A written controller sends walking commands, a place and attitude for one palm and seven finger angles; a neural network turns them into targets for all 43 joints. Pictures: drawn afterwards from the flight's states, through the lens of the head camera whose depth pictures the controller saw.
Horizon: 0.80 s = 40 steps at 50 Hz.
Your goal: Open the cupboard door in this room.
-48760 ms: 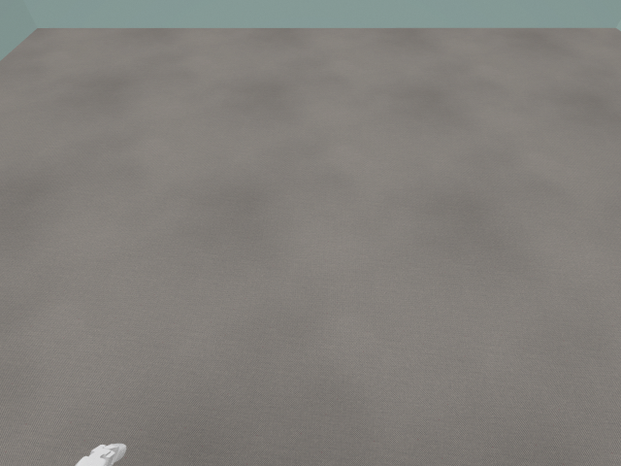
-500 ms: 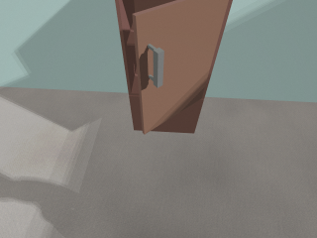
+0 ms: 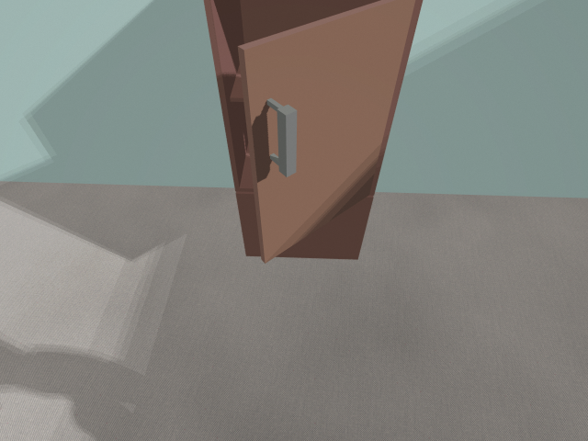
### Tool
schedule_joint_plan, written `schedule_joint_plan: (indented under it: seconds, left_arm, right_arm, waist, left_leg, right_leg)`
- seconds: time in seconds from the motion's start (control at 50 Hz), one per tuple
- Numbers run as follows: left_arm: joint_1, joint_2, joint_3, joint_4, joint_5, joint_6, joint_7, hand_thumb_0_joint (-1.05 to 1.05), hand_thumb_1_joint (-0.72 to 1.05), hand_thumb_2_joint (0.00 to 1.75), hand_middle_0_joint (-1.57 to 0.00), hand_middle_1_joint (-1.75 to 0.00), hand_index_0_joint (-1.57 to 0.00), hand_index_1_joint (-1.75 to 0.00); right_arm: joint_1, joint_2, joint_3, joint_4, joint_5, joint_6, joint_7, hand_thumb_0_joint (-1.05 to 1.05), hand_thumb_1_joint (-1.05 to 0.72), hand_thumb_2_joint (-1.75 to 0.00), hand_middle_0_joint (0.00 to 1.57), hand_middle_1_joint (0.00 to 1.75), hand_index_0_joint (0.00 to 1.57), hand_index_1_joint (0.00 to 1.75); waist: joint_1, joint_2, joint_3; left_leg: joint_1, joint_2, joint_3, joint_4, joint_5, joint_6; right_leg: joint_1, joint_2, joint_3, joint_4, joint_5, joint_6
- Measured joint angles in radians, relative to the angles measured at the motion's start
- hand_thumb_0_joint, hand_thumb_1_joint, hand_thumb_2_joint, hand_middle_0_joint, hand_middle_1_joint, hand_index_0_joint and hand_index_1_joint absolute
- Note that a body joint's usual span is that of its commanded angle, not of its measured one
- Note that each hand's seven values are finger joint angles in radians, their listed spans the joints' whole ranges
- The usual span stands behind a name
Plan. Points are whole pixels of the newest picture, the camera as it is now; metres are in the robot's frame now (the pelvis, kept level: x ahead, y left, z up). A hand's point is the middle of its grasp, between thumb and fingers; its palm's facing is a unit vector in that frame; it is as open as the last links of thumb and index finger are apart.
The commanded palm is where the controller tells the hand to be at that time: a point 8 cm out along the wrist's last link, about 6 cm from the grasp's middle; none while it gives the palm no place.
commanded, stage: let the arm hang, fingers relaxed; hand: left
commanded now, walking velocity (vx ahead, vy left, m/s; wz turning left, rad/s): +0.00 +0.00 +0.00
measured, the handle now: (280, 137) +0.63 +0.07 +0.06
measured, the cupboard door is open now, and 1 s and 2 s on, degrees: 41 41 41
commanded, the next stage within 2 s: look to check the result in 0.08 s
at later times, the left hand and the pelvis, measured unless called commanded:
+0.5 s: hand out of the picture +0.04 +0.19 -0.17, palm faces +0.02 -0.97 -0.24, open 7.4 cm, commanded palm none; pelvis +0.02 -0.01 +0.00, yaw +0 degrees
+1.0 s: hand out of the picture +0.08 +0.20 -0.17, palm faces -0.04 -0.97 -0.25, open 7.4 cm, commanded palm none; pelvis +0.03 -0.01 +0.00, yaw -4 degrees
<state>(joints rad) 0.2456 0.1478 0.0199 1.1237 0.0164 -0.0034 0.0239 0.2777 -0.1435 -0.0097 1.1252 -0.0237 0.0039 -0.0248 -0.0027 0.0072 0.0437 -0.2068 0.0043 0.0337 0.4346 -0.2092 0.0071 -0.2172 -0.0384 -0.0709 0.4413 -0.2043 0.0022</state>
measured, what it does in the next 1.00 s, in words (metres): stands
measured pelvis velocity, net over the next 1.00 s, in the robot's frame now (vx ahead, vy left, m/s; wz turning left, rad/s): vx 0.03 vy -0.01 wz -0.07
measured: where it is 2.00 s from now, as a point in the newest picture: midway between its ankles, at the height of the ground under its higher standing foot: outside the picture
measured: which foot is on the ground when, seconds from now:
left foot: down 0.00-1.00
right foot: down 0.00-1.00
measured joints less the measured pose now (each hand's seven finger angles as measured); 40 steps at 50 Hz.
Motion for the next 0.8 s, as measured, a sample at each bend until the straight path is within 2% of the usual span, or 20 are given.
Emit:
schedule_joint_plan:
  seconds: [0.8]
  left_arm:
    - [-0.089,0.086,-0.002,0.011,-0.002,-0.017,-0.015,0.01,0.91,0.89,-0.20,-0.30,-0.20,-0.30]
  right_arm:
    - [-0.121,-0.101,0.003,0.007,0.003,-0.009,0.005,0.00,-0.90,-0.90,0.20,0.30,0.20,0.30]
  waist:
    - [0.006,0.005,0.014]
  left_leg:
    - [0.078,0.010,-0.010,-0.095,0.010,-0.014]
  right_leg:
    - [0.081,0.014,-0.012,-0.095,0.006,-0.008]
